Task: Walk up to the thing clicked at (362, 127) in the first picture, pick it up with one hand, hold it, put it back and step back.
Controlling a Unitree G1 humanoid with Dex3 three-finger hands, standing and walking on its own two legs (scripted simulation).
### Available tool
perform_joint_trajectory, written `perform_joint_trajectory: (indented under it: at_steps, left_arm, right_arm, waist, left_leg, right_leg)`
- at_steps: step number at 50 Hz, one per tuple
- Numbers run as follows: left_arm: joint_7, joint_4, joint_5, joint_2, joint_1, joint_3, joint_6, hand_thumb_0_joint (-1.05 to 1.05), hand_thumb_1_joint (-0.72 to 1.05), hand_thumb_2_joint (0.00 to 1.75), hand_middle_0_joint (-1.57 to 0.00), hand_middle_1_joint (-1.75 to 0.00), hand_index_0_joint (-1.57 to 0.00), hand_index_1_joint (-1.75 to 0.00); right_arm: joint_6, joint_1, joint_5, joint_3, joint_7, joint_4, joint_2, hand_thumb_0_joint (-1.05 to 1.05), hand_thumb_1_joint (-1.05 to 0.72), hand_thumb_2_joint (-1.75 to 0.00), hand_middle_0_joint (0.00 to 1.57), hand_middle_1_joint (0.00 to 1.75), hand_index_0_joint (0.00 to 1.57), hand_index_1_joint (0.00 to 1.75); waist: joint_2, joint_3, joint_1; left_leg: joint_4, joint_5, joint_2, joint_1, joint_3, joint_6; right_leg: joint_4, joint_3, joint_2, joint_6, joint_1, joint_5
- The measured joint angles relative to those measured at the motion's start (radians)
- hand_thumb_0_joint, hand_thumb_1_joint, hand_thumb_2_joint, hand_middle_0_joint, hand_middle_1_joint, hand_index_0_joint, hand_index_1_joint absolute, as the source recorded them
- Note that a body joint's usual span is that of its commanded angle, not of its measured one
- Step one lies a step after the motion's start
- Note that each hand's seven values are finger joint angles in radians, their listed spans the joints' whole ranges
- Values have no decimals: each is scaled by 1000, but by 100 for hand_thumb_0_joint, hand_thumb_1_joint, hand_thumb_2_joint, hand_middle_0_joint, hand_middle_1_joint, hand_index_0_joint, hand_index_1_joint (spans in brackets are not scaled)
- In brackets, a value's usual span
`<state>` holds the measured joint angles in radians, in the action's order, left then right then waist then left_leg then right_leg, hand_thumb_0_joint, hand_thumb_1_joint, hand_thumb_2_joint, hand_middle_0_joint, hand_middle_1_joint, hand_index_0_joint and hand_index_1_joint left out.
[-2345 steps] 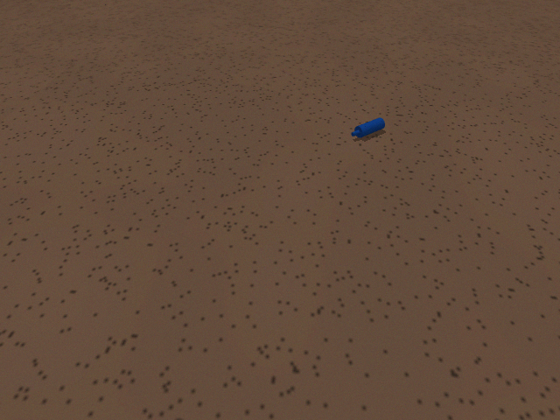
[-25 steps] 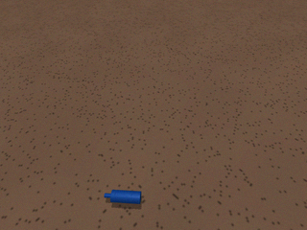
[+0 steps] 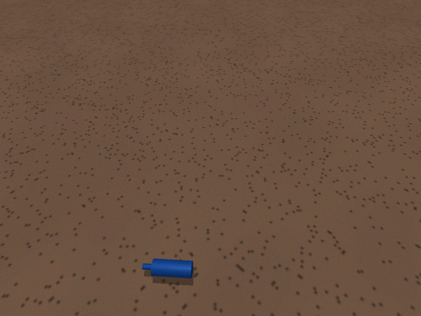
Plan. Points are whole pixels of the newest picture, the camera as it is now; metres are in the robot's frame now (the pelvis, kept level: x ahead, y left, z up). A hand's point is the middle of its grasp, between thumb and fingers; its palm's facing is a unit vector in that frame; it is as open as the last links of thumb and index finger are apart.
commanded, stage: stand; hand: left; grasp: from above
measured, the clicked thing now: (167, 267) +0.47 +0.23 -0.75
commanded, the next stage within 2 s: step back in 0.42 s
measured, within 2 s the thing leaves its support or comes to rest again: neither
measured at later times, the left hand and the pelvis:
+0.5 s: hand out of the picture +0.08 +0.25 -0.16, palm faces +0.02 -0.94 -0.35, open 7.4 cm; pelvis -0.01 +0.00 +0.00, yaw +0 degrees
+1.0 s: hand out of the picture +0.02 +0.32 -0.18, palm faces -0.08 -0.93 -0.37, open 7.4 cm; pelvis -0.09 +0.06 -0.02, yaw -3 degrees
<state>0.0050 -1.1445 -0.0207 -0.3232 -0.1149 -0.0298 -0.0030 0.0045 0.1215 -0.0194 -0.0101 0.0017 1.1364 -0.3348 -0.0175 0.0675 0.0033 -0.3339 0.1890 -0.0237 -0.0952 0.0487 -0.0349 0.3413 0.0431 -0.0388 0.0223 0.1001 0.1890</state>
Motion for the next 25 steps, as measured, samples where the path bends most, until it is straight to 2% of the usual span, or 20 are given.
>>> perform_joint_trajectory:
  at_steps: [21,25]
  left_arm:
    - [-2,16,3,-5,6,8,-5,1,91,90,-20,-30,-20,-30]
    - [-2,56,20,-11,23,-21,2,1,91,90,-20,-30,-20,-30]
  right_arm:
    - [2,-7,2,4,-2,-9,-7,0,-91,-90,21,30,21,30]
    - [-17,-30,18,-9,-10,-52,-24,0,-91,-90,21,30,21,30]
  waist:
    - [4,-8,-1]
    - [-3,30,-11]
  left_leg:
    - [3,3,-5,3,0,-5]
    - [-109,30,-5,-76,7,10]
  right_leg:
    - [2,0,4,-4,0,4]
    - [61,6,7,-8,51,18]
